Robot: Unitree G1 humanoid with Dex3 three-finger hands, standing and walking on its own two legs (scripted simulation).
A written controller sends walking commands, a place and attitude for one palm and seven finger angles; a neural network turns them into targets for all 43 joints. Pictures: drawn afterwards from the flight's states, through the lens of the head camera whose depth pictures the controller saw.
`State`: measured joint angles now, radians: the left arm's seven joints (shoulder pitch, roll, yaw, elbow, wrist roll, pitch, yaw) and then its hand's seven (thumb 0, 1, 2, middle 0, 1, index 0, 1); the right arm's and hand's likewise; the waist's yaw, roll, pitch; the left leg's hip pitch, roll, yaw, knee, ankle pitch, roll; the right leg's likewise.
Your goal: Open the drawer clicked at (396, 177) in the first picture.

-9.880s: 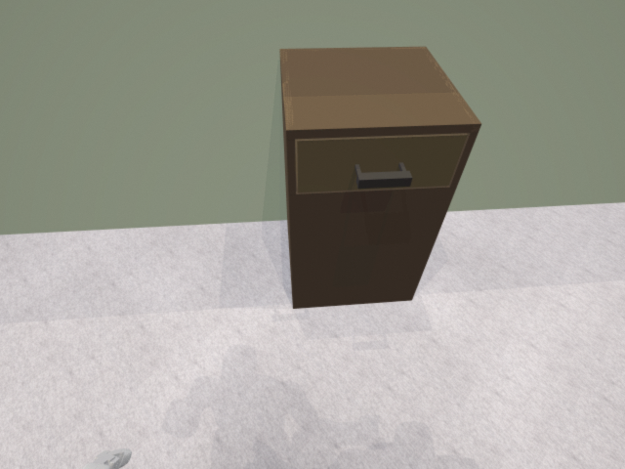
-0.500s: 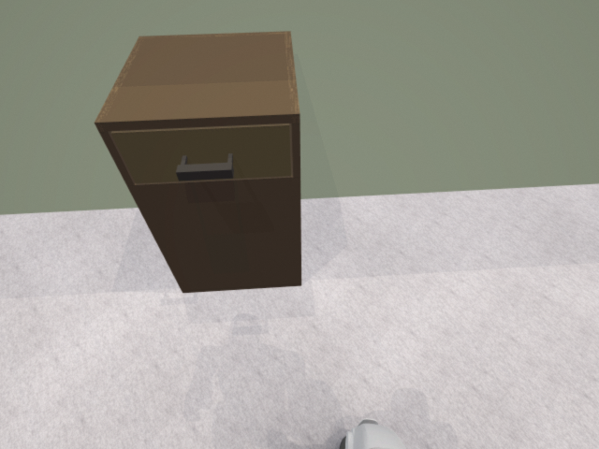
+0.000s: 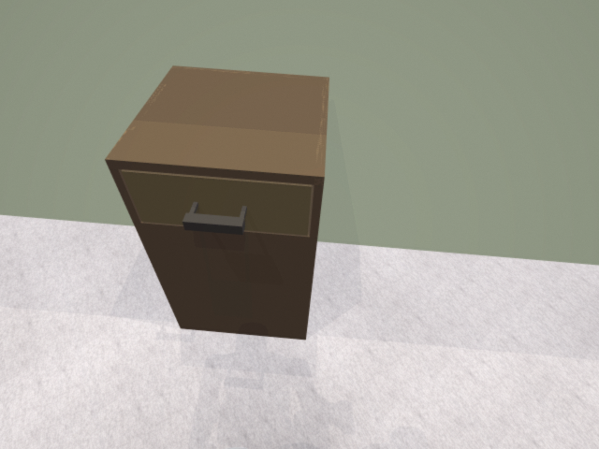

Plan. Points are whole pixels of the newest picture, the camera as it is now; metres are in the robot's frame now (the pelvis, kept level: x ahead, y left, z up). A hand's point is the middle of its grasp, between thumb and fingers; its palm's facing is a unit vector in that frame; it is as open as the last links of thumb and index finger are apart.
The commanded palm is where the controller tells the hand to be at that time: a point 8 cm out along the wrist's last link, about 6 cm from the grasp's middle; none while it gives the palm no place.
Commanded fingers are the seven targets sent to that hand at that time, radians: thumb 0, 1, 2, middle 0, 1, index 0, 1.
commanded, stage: come to a stop and stand still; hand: left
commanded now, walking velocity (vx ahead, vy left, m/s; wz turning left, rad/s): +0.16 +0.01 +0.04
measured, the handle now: (217, 216) +0.59 +0.24 -0.11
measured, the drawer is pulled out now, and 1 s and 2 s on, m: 0.00 0.00 0.00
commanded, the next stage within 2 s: look again from close up in 0.94 s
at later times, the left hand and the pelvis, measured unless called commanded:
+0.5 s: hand out of the picture +0.12 +0.17 -0.17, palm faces +0.02 -0.95 -0.30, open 7.4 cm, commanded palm none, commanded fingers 0.00 0.90 0.90 -0.20 -0.30 -0.20 -0.30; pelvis +0.06 -0.04 -0.01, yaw -2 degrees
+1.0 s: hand out of the picture +0.01 +0.12 -0.14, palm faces +0.09 -0.95 -0.31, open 7.4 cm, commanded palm none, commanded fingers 0.00 0.90 0.90 -0.20 -0.30 -0.20 -0.30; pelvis +0.03 -0.07 +0.01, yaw +0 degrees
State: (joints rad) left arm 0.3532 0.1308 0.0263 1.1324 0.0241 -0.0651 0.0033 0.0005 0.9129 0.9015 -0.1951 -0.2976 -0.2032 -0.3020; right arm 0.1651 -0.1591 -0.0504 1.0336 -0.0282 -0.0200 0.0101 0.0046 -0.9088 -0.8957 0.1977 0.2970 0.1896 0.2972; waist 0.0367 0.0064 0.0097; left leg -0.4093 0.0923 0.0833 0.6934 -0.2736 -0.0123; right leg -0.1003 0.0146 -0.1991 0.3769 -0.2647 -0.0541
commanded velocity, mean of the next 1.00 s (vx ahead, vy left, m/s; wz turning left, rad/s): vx -0.07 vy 0.07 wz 0.00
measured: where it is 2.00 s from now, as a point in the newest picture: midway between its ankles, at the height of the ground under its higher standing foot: outside the picture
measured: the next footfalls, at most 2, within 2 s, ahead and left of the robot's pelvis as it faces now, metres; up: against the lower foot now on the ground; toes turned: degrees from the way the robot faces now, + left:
left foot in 0.06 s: +0.11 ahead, +0.12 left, +0.00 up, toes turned +7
right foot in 0.50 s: +0.09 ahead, -0.14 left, +0.00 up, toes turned -3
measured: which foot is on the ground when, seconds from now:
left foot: up 0.00-0.04, down 0.06-0.50, up 0.52-1.00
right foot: down 0.00-0.08, up 0.10-0.48, down 0.50-1.00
